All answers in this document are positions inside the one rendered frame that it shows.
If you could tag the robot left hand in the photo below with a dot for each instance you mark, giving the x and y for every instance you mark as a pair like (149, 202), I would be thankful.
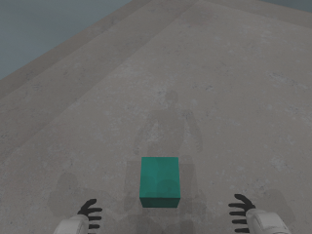
(85, 210)

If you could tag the left robot forearm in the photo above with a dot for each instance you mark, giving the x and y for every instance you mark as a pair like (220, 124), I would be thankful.
(77, 224)

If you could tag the right robot forearm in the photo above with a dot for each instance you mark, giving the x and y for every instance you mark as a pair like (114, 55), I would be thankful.
(262, 222)

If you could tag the robot right hand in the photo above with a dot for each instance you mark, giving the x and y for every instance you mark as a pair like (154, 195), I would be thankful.
(247, 206)

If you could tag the carton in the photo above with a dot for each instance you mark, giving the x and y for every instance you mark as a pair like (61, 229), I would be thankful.
(159, 182)

